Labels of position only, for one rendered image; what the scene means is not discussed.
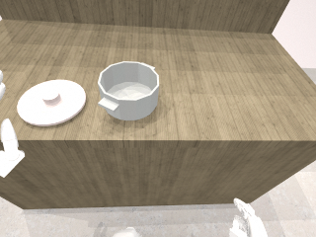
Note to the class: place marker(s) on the lid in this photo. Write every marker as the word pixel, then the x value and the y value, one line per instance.
pixel 33 110

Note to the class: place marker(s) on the table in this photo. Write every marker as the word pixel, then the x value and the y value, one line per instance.
pixel 235 115

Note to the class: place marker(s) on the pot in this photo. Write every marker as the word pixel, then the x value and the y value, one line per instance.
pixel 129 90

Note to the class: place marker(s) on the left robot hand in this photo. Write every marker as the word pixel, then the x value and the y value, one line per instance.
pixel 11 156

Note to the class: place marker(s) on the right robot hand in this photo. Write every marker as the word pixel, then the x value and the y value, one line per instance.
pixel 252 227

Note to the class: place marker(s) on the knob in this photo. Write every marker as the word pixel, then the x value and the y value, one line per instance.
pixel 50 96

